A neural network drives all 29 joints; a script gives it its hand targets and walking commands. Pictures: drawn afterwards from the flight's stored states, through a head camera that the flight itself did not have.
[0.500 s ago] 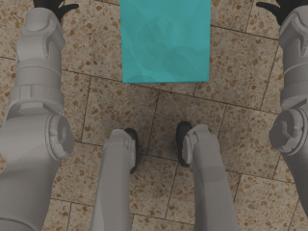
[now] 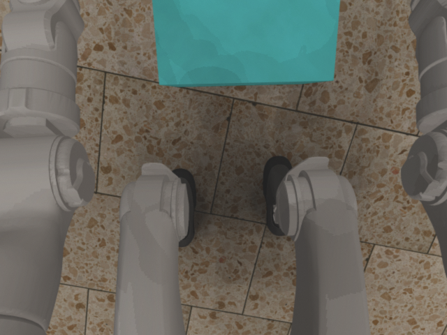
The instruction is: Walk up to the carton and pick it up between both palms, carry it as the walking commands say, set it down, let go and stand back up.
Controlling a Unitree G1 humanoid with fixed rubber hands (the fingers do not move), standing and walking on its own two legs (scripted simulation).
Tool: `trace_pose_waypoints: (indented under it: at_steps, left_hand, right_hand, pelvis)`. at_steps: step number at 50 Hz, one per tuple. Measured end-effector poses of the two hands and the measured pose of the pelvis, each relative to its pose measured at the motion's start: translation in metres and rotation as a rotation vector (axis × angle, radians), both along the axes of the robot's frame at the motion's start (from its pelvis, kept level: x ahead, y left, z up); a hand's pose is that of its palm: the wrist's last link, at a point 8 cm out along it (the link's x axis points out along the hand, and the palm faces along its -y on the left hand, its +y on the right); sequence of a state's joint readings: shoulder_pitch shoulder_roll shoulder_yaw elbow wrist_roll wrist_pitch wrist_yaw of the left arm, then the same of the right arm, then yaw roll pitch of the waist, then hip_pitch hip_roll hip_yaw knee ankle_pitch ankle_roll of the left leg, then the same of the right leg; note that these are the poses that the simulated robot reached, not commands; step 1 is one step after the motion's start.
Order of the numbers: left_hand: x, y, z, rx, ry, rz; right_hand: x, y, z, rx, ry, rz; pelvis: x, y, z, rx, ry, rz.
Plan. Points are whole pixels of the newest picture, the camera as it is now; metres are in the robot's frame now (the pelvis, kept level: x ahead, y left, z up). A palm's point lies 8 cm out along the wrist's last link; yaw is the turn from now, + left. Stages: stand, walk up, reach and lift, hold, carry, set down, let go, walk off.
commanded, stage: reach and lift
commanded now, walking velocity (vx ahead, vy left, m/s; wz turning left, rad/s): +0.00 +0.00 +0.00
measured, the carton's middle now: (242, 9) +0.56 -0.04 -0.33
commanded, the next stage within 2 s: none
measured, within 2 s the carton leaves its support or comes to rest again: neither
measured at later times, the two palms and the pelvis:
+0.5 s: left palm (100, 10) +0.56 +0.19 -0.26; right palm (379, 3) +0.54 -0.26 -0.25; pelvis +0.00 +0.00 -0.07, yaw +0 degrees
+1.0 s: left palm (111, 8) +0.56 +0.17 -0.25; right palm (366, 4) +0.54 -0.24 -0.25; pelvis -0.01 +0.00 -0.07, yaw +0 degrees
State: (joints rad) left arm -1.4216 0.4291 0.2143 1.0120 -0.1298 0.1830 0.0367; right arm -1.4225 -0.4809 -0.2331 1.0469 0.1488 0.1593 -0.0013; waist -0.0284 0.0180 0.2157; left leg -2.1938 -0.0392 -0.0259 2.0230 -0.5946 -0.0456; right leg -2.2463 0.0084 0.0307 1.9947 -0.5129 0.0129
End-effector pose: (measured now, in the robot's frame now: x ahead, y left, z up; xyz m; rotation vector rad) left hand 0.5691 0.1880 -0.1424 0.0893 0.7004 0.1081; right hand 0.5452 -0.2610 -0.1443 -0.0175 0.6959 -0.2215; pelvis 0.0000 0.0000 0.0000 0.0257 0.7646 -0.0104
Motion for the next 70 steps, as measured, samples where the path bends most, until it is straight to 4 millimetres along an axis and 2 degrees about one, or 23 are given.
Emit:
trace_pose_waypoints:
  at_steps: [14,23,33,41,54,60,70]
  left_hand:
    - [-0.006,-0.005,-0.081,-0.013,0.031,0.004]
    - [-0.013,0.001,-0.113,-0.002,0.059,0.006]
    - [-0.010,0.000,-0.112,-0.004,0.038,0.002]
    - [-0.012,-0.004,-0.109,-0.009,0.043,0.001]
    - [-0.011,-0.027,-0.112,-0.028,0.046,-0.027]
    - [-0.010,-0.042,-0.112,-0.043,0.040,-0.048]
    - [-0.011,-0.042,-0.111,-0.027,0.039,-0.045]
  right_hand:
    - [-0.008,0.003,-0.079,-0.008,0.045,-0.017]
    - [-0.009,0.006,-0.105,-0.007,0.067,-0.026]
    - [-0.012,0.002,-0.110,-0.010,0.056,-0.035]
    - [-0.012,0.010,-0.110,-0.002,0.059,-0.023]
    - [-0.007,0.033,-0.110,0.010,0.060,0.004]
    - [-0.007,0.034,-0.109,-0.008,0.067,-0.001]
    - [-0.007,0.035,-0.108,-0.021,0.071,0.006]
  pelvis:
    - [-0.002,0.003,-0.050,-0.010,-0.095,0.013]
    - [0.002,0.004,-0.068,-0.018,-0.147,0.015]
    - [0.000,0.005,-0.075,-0.018,-0.171,0.020]
    - [-0.007,0.004,-0.074,-0.016,-0.186,0.019]
    - [-0.010,0.004,-0.071,-0.018,-0.189,0.017]
    - [-0.009,0.004,-0.068,-0.021,-0.178,0.016]
    - [-0.009,0.004,-0.062,-0.020,-0.162,0.015]
